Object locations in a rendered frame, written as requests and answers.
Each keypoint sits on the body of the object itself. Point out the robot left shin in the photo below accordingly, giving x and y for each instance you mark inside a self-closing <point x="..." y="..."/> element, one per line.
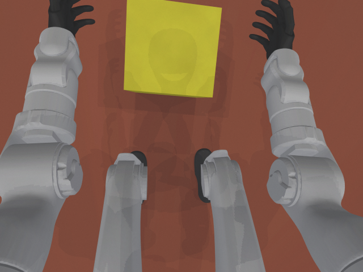
<point x="122" y="156"/>

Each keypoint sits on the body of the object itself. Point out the left robot hand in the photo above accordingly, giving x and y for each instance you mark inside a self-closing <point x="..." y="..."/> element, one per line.
<point x="61" y="14"/>

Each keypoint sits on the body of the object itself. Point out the robot left upper arm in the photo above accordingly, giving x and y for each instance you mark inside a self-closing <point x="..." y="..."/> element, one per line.
<point x="35" y="180"/>

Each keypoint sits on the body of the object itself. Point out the carton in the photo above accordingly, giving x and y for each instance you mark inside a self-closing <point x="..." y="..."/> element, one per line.
<point x="171" y="48"/>

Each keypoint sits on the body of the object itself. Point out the right robot hand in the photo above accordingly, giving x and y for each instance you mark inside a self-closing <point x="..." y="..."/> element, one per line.
<point x="281" y="35"/>

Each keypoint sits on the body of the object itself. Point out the left robot forearm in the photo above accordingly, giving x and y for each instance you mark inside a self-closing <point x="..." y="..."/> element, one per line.
<point x="51" y="95"/>

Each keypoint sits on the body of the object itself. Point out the right robot forearm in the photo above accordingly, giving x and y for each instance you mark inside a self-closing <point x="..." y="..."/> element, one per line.
<point x="289" y="107"/>

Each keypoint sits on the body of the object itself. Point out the robot right upper arm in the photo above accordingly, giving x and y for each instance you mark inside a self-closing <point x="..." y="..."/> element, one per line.
<point x="310" y="189"/>

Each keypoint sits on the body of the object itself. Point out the robot left foot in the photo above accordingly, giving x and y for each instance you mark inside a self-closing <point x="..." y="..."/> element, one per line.
<point x="141" y="157"/>

